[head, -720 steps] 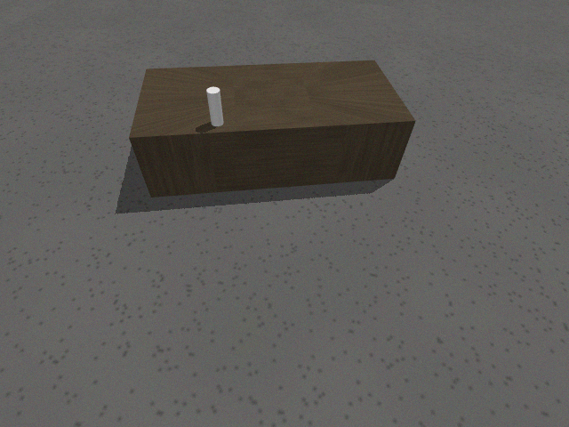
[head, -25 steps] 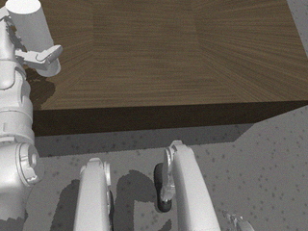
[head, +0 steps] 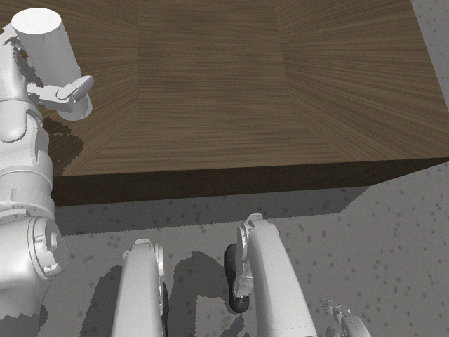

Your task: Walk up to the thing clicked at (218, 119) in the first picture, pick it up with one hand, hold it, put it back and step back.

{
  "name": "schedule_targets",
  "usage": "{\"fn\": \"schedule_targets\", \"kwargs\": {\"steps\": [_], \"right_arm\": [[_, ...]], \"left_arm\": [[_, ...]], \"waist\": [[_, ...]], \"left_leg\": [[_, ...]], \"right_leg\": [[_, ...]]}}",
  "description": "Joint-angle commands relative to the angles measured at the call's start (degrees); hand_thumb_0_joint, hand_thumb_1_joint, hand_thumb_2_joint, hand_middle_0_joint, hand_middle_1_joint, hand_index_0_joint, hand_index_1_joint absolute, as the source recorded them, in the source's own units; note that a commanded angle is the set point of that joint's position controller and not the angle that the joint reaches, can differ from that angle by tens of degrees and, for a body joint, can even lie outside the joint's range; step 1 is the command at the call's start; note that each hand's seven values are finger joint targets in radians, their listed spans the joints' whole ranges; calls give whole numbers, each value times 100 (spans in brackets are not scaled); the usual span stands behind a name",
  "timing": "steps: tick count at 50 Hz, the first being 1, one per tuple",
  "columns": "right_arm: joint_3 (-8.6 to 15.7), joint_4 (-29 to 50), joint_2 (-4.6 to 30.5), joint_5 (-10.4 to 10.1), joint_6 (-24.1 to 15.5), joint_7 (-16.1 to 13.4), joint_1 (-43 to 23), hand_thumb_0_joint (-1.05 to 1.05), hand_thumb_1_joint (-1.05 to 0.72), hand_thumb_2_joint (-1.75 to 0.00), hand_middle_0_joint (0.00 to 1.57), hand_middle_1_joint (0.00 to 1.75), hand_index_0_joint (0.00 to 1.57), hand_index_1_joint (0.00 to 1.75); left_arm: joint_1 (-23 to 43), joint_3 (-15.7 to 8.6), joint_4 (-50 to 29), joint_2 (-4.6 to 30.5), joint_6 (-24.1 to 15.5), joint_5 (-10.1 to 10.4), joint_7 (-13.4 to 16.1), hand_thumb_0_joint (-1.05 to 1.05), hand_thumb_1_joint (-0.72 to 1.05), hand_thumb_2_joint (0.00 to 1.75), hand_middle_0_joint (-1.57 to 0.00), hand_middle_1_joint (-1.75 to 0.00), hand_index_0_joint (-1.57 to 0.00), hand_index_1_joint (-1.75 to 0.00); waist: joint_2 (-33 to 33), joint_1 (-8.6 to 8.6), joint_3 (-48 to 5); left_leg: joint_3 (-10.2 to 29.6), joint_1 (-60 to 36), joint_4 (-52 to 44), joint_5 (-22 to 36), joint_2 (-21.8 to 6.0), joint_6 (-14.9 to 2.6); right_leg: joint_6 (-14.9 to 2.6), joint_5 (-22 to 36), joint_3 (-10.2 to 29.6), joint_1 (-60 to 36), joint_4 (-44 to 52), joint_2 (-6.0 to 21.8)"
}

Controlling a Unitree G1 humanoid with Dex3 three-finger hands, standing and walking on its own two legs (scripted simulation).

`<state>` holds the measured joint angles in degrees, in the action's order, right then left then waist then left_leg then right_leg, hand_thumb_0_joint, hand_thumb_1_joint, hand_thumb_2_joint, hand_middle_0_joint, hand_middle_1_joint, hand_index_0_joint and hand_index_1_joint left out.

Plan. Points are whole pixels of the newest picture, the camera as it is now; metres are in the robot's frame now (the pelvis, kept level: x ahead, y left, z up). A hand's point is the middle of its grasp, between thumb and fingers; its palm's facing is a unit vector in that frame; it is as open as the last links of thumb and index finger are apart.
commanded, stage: settle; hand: left
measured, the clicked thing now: (59, 71) +0.53 +0.19 +0.02
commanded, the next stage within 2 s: lift in 0.24 s
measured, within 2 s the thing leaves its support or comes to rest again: neither
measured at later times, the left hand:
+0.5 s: hand (52, 72) +0.52 +0.19 +0.03, palm faces +0.09 -1.00 -0.03, open 9.2 cm
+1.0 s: hand (23, 71) +0.46 +0.18 +0.12, palm faces +0.11 -0.99 -0.02, open 9.2 cm
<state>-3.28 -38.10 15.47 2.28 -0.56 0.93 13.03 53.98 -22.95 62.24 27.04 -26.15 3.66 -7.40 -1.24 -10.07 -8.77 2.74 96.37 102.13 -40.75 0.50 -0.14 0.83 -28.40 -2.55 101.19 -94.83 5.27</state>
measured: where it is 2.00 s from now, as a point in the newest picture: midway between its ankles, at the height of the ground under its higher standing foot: (198, 309)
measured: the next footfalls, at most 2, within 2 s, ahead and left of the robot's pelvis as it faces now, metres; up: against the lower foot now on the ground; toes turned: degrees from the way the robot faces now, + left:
none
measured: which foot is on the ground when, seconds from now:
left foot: down 0.00-1.00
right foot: down 0.00-1.00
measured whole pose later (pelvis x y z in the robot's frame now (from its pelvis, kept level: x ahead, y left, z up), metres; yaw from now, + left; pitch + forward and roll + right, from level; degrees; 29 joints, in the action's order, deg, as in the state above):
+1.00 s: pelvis +0.02 +0.00 +0.09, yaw +0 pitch +26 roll -3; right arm -0.6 -40.7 13.8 0.2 -1.3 -0.6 12.9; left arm 32.5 -17.2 44.6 17.5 -24.7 7.4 -4.9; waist -1.0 -5.5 -8.8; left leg 2.4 72.9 83.5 -36.5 -0.8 0.1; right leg 0.9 -25.1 -3.3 77.4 -76.9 3.8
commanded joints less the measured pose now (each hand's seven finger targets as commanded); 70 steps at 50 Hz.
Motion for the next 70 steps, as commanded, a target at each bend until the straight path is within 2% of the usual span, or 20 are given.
{"fn": "schedule_targets", "kwargs": {"steps": [1,4,7,16,22,25,29,32,33,35,36,39,41,43,46,49,50,52,54,70], "right_arm": [[382,198,1022,-20,-77,-85,1132,0,-90,-90,20,30,20,30],[403,157,1079,-7,-59,-110,1200,0,-90,-90,20,30,20,30],[410,169,1056,3,-67,-67,1199,0,-90,-90,20,30,20,30],[417,81,1035,5,-70,-85,1143,0,-89,-90,20,30,20,30],[453,64,1050,-12,-66,-108,1155,0,-93,-91,20,30,20,30],[434,97,1025,-37,-88,-118,1064,0,-92,-91,20,30,20,30],[492,120,1037,-56,-75,-139,1092,0,-92,-91,20,30,20,30],[471,-32,951,-75,-90,-142,1017,0,-91,-91,20,30,20,30],[493,-33,972,-88,-98,-158,987,0,-91,-91,20,30,20,30],[552,94,973,-88,-93,-182,1023,0,-91,-91,20,30,20,30],[522,62,897,-96,-87,-164,994,0,-92,-90,20,30,20,30],[532,34,860,-140,-140,-182,849,0,-90,-90,20,30,20,30],[595,142,897,-150,-160,-210,807,0,-91,-90,20,30,20,30],[643,173,863,-167,-167,-211,817,0,-91,-90,20,30,20,30],[612,43,775,-225,-202,-246,671,0,-90,-90,20,30,20,30],[665,211,805,-253,-249,-267,556,0,-91,-90,20,30,20,30],[657,242,767,-264,-258,-269,517,0,-90,-90,20,30,20,30],[653,198,767,-307,-266,-294,473,0,-90,-90,20,30,20,30],[644,196,719,-301,-280,-303,426,0,-90,-90,20,30,20,30],[664,473,631,-274,-371,-285,209,0,-90,-90,20,30,20,30]], "left_arm": [[2035,105,-856,888,-442,104,-14,0,22,138,-138,-150,-138,-152],[2221,-274,-1381,1531,-549,50,93,0,21,138,-137,-148,-137,-150],[2098,15,-1199,1028,-538,73,4,0,22,139,-137,-149,-137,-151],[1927,-40,-1069,1011,-610,143,8,0,25,141,-138,-150,-138,-152],[2065,-69,-1625,1305,-651,106,-12,0,22,134,-141,-154,-143,-154],[1671,95,-1368,863,-562,207,-42,0,21,134,-140,-153,-142,-153],[1962,-158,-2357,1344,-630,188,46,0,23,132,-137,-150,-139,-150],[1028,215,-1469,468,-437,286,28,0,23,133,-135,-150,-137,-149],[797,103,-1418,533,-407,302,56,0,22,134,-135,-150,-137,-150],[1660,-196,-2948,1313,-569,244,157,0,24,133,-136,-149,-138,-149],[1152,166,-2364,781,-473,226,113,0,21,131,-136,-150,-138,-149],[13,284,-1508,144,-270,337,153,0,26,134,-133,-148,-135,-148],[725,86,-3033,719,-452,362,195,0,27,132,-132,-147,-134,-146],[435,406,-2923,340,-381,334,186,0,27,131,-134,-148,-137,-147],[-374,353,-2526,58,-255,473,264,0,29,135,-133,-148,-135,-148],[-230,531,-3597,149,-314,469,296,0,30,132,-133,-146,-135,-146],[-586,693,-3508,-59,-238,460,317,0,29,133,-133,-147,-135,-146],[-877,550,-3551,-56,-168,543,380,0,30,135,-133,-147,-135,-147],[-910,838,-3829,-294,-129,549,383,0,30,133,-132,-145,-134,-145],[-1980,1079,-4222,-644,8,547,606,0,27,135,-137,-149,-138,-149]], "waist": [[-655,-128,-3667],[-773,51,-3818],[-883,-37,-3818],[-628,-62,-3452],[-871,53,-4000],[-783,35,-3630],[-1004,227,-4127],[-610,90,-3311],[-518,158,-3252],[-883,338,-4113],[-788,268,-3867],[-271,216,-2931],[-637,410,-3539],[-628,338,-3546],[-130,422,-2623],[-523,534,-3144],[-377,504,-3024],[-266,574,-2605],[-297,532,-2486],[-28,731,-1702]], "left_leg": [[-32,-1758,-1558,1631,73,-81],[-46,-1786,-1590,1819,71,-72],[42,-2230,-1674,2108,37,-24],[21,-1942,-1774,1560,36,-70],[-11,-2322,-1867,1732,52,-53],[36,-2372,-2011,1727,29,-35],[67,-2886,-2179,1960,23,2],[112,-2663,-2310,1789,-8,-21],[68,-2614,-2337,1763,-9,-51],[16,-3083,-2423,2002,16,-25],[45,-3207,-2527,2006,11,-9],[43,-2794,-2660,1848,-10,-41],[29,-3246,-2812,1878,-5,-30],[39,-3571,-2964,2036,-9,2],[25,-3319,-3211,1525,-24,-64],[42,-4068,-3440,1800,-24,-5],[18,-4056,-3504,1796,-13,-17],[73,-4164,-3709,1802,-42,0],[71,-4396,-3851,1825,-57,7],[-54,-5291,-4864,2099,-47,-1]], "right_leg": [[-356,1148,122,-3100,936,-219],[-368,1320,145,-3236,943,-223],[-405,1408,61,-3031,938,-244],[-358,993,73,-3054,1121,-257],[-366,1130,94,-3393,1198,-257],[-368,1102,59,-3264,1302,-256],[-381,1238,53,-3598,1396,-263],[-368,1114,-3,-3472,1562,-288],[-350,1121,22,-3582,1670,-279],[-358,1341,85,-4097,1719,-272],[-367,1312,45,-4118,1780,-279],[-333,1226,22,-4103,2026,-322],[-325,1240,76,-4426,2157,-306],[-336,1351,29,-4595,2258,-325],[-261,939,53,-4677,2673,-358],[-276,1142,69,-4919,2799,-348],[-260,1156,51,-5122,2911,-366],[-247,1155,36,-5176,3070,-376],[-240,1174,38,-5220,3229,-397],[-174,1444,11,-6479,4207,-427]]}}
